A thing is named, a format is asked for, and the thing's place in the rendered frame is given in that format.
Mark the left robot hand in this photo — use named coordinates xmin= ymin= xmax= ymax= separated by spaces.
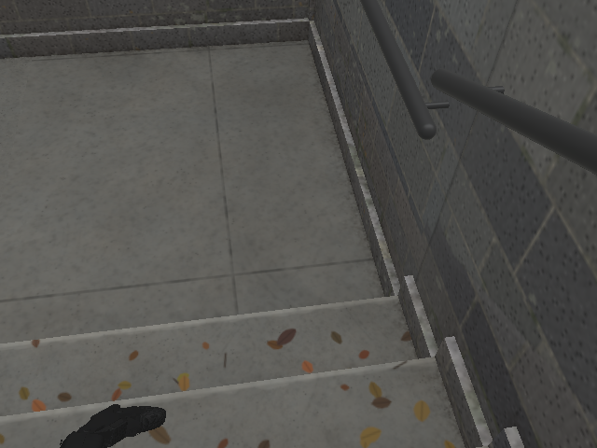
xmin=60 ymin=404 xmax=166 ymax=448

